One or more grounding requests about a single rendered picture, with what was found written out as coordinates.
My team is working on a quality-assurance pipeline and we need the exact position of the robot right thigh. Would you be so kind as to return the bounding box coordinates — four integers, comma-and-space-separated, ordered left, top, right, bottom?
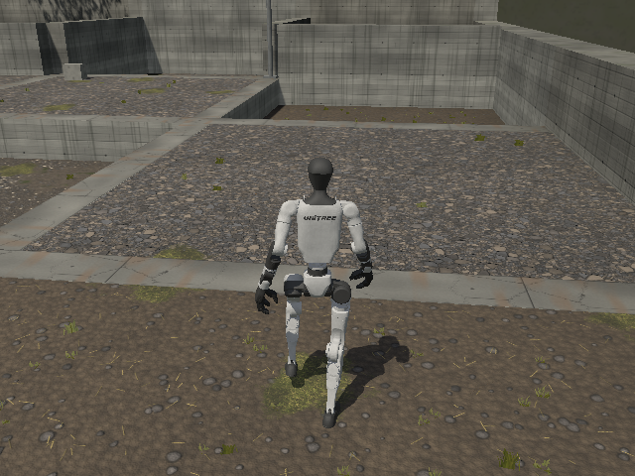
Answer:
325, 279, 351, 362

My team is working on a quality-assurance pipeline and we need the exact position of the right robot hand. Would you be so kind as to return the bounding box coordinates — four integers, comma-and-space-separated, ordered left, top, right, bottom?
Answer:
349, 268, 373, 289

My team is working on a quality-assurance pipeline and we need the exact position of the robot torso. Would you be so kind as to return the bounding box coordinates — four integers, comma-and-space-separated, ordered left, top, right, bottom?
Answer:
296, 196, 342, 298

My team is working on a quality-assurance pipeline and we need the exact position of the right robot upper arm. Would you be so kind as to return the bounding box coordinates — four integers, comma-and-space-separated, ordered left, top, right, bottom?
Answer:
340, 200, 367, 254

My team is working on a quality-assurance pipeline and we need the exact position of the right robot forearm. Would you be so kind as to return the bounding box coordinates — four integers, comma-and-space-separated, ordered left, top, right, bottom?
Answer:
356, 239, 373, 273

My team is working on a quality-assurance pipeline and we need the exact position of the left robot hand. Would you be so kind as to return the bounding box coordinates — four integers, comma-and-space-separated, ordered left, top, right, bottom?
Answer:
255, 286, 278, 314

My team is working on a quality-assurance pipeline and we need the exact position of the left robot forearm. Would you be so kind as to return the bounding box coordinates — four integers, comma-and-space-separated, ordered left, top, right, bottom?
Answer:
258, 241, 281, 290

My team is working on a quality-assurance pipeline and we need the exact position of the left robot upper arm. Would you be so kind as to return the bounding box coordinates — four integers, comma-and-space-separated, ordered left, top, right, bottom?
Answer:
272, 199, 300, 257

